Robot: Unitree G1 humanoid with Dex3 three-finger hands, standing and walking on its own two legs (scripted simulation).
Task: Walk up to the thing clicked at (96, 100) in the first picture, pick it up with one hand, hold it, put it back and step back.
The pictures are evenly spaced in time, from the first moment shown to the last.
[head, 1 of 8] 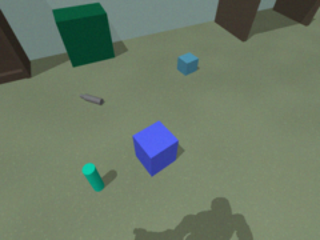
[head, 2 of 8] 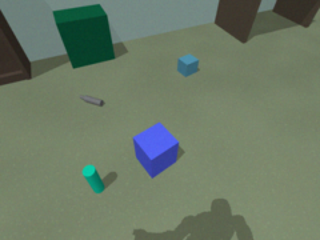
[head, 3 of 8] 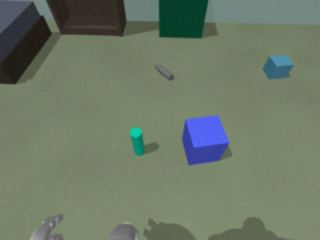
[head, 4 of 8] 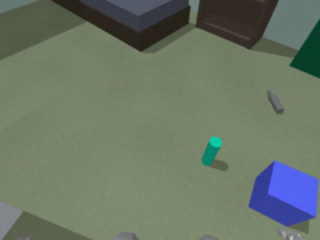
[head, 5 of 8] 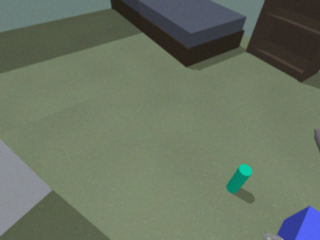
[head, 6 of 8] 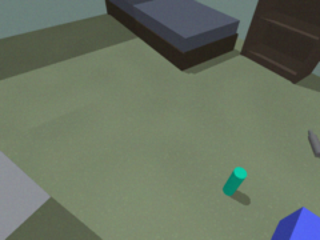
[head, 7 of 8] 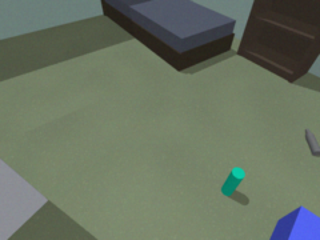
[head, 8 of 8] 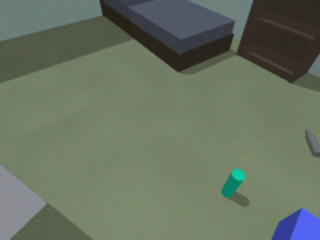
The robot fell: no
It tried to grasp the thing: no
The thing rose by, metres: 0.00
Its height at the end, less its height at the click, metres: +0.00
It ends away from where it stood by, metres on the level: 0.00
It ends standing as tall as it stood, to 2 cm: yes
